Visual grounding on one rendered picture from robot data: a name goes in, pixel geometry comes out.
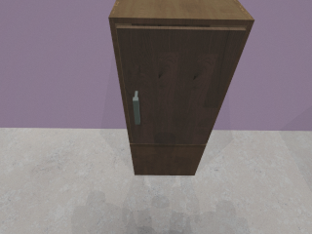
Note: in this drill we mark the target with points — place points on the handle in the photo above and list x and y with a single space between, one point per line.
136 108

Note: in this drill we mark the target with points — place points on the cupboard door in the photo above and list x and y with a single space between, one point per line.
179 74

